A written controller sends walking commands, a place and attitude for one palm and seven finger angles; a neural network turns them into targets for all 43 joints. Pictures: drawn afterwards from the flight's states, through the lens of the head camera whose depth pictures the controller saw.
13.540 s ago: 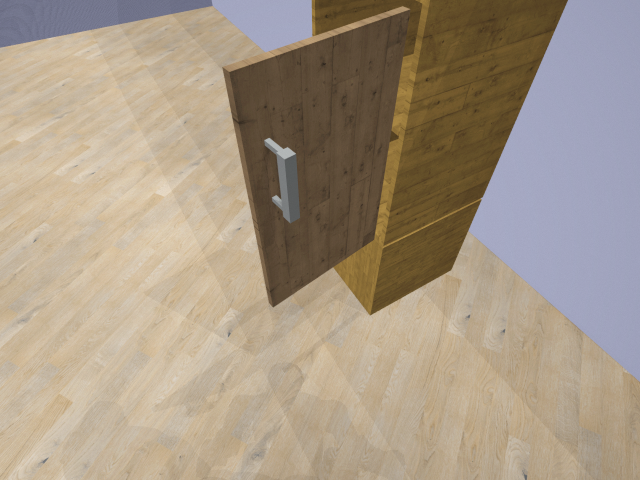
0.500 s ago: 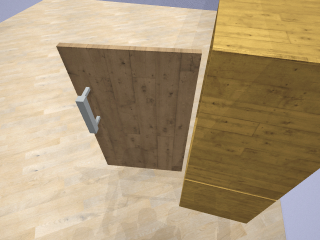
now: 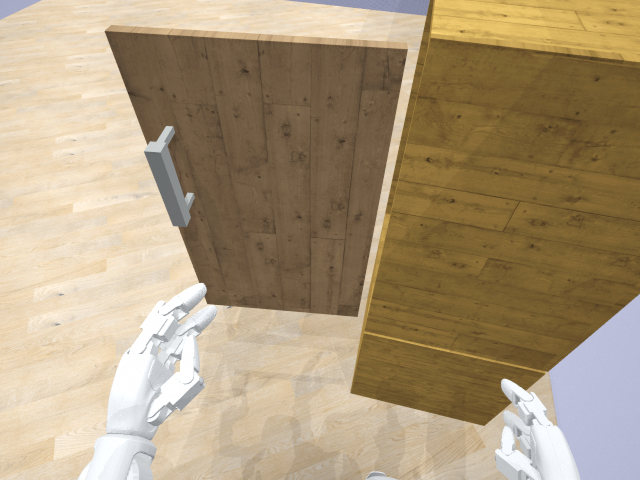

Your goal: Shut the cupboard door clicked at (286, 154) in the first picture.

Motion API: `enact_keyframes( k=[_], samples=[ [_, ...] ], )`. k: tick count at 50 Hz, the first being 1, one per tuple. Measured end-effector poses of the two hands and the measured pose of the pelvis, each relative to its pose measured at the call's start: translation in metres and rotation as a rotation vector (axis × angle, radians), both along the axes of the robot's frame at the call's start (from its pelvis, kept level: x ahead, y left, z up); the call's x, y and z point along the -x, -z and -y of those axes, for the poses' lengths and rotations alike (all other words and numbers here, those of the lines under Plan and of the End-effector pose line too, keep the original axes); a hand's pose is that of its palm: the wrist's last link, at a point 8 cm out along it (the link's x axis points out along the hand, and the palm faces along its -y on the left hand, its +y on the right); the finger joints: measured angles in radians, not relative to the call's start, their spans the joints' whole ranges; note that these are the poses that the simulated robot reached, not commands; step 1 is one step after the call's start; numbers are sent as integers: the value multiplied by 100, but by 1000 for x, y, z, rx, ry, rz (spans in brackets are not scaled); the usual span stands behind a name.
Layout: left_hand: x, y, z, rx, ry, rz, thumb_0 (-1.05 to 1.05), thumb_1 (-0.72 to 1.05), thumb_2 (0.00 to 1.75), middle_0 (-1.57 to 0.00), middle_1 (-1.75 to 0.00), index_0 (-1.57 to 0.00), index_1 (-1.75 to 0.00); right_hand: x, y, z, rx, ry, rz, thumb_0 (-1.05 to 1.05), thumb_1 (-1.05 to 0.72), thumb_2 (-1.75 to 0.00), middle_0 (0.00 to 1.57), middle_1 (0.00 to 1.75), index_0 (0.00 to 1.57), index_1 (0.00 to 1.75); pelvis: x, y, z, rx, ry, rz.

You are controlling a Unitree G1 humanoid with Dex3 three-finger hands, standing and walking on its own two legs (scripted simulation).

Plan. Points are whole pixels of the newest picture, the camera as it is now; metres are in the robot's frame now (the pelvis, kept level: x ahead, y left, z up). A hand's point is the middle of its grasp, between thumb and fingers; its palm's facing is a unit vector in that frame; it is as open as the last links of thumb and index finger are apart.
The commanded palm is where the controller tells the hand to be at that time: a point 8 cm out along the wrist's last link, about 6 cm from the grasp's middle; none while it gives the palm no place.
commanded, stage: raise the hand and make a fist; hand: left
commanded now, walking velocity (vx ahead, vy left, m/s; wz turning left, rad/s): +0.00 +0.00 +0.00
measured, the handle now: (174, 178) +0.50 +0.23 +0.10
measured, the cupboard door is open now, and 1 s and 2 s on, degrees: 98 98 98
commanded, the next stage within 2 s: bring the fist close to the handle in 1.62 s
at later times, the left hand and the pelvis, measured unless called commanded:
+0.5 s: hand (169, 405) +0.20 +0.17 +0.04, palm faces -0.07 -1.00 -0.03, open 4.3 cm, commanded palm +0.17 +0.23 +0.04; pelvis -0.01 +0.00 -0.02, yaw +1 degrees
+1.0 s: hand (140, 366) +0.23 +0.20 +0.08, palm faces -0.04 -1.00 -0.06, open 3.1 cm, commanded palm +0.20 +0.25 +0.09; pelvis +0.02 +0.02 +0.00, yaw +2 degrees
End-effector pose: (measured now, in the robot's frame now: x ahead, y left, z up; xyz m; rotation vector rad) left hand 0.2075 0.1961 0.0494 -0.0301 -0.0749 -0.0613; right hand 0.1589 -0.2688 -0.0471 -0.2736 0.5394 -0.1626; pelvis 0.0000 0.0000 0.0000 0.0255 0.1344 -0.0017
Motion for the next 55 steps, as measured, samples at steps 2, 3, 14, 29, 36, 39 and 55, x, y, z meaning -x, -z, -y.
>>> enact_keyframes(
  k=[2,3,14,29,36,39,55],
  samples=[
    [14,15,6,-4,69,3,0,92,90,-34,-45,-34,-46,-20,-9,1,21,-31,71,2,-91,-90,20,30,20,30,5,12,2,-2,4,-18],
    [23,25,6,-1,81,-29,0,92,90,-36,-47,-36,-47,-29,-12,0,29,-46,99,2,-91,-90,20,30,20,30,8,17,2,-3,3,-25],
    [63,22,-29,-77,-84,-26,2,91,90,-56,-69,-56,-69,-55,23,-62,-39,-209,85,1,-91,-90,20,30,20,30,18,43,4,56,-56,-65],
    [19,-4,-41,-82,-31,-137,1,91,90,-83,-99,-83,-99,26,46,-51,-88,-21,-177,2,-90,-90,21,30,20,30,-1,16,-8,47,-29,-61],
    [14,-9,-44,-83,-2,-116,1,91,90,-96,-113,-96,-113,4,29,-34,-18,-12,-127,2,-90,-90,20,30,20,30,-9,13,-13,51,-31,-53],
    [11,-15,-46,-81,-6,-104,1,91,90,-101,-119,-102,-119,-12,19,-37,-16,-21,-80,2,-90,-90,20,30,20,30,-12,10,-15,53,-31,-44],
    [-9,-44,-61,-96,-25,-90,1,90,90,-126,-146,-127,-146,-47,1,-78,-94,-131,-18,1,-90,-90,20,30,20,30,-23,-6,-15,57,-43,5]
  ],
)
